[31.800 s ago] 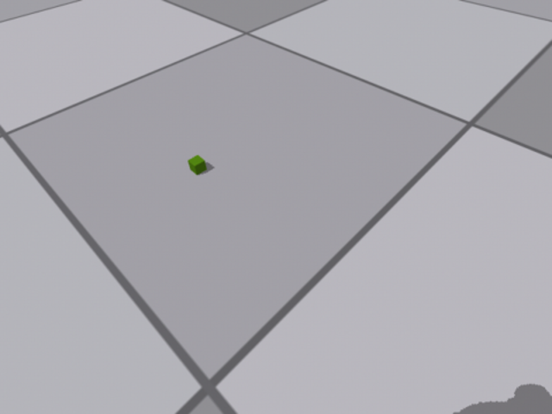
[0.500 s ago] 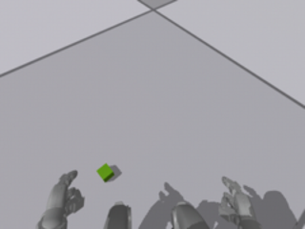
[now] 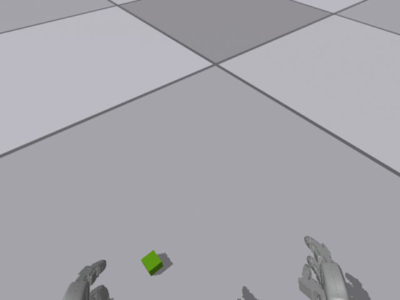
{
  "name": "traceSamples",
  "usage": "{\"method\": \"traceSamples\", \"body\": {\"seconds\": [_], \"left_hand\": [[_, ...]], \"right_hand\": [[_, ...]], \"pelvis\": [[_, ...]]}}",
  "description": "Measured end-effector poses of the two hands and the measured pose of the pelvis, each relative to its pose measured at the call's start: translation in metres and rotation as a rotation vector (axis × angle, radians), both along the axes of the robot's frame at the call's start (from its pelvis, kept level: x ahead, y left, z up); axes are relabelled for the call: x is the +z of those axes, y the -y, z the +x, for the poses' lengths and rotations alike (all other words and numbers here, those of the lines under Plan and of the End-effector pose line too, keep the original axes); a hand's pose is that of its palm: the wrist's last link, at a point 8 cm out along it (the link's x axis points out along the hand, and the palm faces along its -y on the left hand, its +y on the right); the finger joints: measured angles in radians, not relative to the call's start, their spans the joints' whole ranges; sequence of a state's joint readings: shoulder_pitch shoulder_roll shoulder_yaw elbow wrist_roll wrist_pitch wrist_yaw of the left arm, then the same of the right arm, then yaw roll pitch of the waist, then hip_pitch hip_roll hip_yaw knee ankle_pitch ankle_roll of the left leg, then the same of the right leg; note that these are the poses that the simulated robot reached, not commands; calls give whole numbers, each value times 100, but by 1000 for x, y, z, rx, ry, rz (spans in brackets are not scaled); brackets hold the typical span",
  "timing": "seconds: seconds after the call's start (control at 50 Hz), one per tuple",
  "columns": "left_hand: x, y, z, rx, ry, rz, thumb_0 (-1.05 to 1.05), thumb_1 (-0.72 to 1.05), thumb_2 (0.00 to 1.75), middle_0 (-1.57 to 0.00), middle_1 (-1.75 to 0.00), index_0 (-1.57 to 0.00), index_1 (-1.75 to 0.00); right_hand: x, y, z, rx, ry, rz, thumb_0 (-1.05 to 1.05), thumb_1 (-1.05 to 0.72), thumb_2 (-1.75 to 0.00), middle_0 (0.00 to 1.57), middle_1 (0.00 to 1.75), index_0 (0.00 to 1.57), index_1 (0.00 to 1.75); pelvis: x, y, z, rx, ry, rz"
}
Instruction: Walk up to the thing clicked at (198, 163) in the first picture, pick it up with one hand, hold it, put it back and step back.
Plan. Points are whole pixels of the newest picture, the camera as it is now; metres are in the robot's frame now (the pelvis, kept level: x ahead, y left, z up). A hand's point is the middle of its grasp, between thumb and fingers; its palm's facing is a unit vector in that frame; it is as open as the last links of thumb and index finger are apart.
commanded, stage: home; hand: left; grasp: from above
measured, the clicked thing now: (152, 262) +0.43 +0.21 -0.68
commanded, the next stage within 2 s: stand in 1.78 s
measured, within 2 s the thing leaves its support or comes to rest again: neither
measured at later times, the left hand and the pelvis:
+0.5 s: hand out of the picture +0.16 +0.18 -0.05, palm faces +0.04 -0.98 -0.20, open 7.4 cm; pelvis -0.01 +0.00 +0.00, yaw +0 degrees
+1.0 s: hand out of the picture +0.16 +0.18 -0.05, palm faces +0.04 -0.98 -0.20, open 7.4 cm; pelvis -0.01 +0.00 +0.00, yaw +0 degrees
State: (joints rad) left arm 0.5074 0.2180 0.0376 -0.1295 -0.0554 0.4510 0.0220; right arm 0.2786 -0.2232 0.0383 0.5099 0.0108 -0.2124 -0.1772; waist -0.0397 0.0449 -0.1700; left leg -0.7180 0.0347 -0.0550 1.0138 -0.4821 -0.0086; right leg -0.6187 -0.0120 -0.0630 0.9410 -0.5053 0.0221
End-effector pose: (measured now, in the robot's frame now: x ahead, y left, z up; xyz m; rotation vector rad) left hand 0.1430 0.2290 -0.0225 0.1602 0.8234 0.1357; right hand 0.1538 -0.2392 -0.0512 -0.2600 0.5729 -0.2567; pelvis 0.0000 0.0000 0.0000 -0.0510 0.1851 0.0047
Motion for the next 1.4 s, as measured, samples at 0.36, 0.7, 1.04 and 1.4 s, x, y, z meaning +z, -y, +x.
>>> {"method": "traceSamples", "body": {"seconds": [0.36,0.7,1.04,1.4], "left_hand": [[0,1,-3,-12,3,6,1,90,90,-20,-30,-20,-30],[0,4,-2,-20,9,2,1,91,90,-20,-30,-20,-30],[0,4,-2,-17,3,4,1,91,90,-20,-30,-20,-30],[0,4,5,-21,5,5,1,91,90,-20,-30,-20,-30]], "right_hand": [[-6,-3,-18,-6,-32,9,2,-90,-90,21,30,21,30],[-8,4,-22,-23,-31,4,2,-90,-90,21,30,21,30],[-6,3,-13,-13,-15,6,2,-90,-90,21,30,21,30],[-9,5,-12,-25,-37,7,2,-90,-90,21,30,21,30]], "pelvis": [[0,0,-6,-3,14,0],[-1,1,-7,-8,16,3],[-1,2,-5,-7,13,3],[-1,2,1,-9,7,3]]}}
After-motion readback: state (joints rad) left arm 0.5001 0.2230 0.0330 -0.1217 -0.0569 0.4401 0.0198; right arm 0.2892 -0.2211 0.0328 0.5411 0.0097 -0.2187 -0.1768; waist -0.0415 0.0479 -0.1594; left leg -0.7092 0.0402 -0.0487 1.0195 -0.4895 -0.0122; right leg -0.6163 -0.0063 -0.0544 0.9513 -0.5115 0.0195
